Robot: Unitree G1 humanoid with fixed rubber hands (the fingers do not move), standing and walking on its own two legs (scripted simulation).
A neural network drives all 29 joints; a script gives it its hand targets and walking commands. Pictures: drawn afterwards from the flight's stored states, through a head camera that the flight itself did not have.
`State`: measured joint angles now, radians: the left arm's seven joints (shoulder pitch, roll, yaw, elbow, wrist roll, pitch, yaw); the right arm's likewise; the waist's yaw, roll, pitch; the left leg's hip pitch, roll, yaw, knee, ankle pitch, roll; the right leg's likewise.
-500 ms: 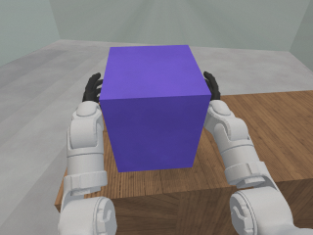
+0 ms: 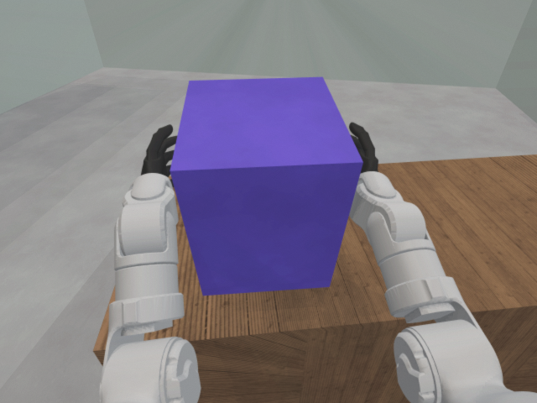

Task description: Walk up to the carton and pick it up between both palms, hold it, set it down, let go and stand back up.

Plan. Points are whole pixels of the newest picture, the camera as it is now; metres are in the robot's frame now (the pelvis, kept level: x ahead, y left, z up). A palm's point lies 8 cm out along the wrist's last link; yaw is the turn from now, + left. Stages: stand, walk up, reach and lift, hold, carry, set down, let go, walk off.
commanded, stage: hold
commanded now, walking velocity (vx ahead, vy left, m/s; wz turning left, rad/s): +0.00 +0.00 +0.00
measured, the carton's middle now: (262, 187) +0.38 +0.01 +0.19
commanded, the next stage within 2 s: set down in 0.66 s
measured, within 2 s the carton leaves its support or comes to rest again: neither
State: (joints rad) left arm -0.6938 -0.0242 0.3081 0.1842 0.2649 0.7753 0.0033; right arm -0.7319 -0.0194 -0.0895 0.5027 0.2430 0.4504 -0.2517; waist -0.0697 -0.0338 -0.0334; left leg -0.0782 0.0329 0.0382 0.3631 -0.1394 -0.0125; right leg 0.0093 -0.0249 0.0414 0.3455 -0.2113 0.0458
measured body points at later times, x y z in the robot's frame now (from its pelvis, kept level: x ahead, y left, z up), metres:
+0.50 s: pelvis +0.00 +0.00 +0.00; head -0.07 +0.02 +0.44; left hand +0.37 +0.15 +0.23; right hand +0.37 -0.14 +0.22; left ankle +0.05 +0.12 -0.74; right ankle +0.00 -0.15 -0.74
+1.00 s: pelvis +0.00 +0.00 +0.00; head -0.07 +0.01 +0.44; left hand +0.39 +0.15 +0.24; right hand +0.38 -0.15 +0.23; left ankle +0.05 +0.12 -0.74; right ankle +0.00 -0.15 -0.74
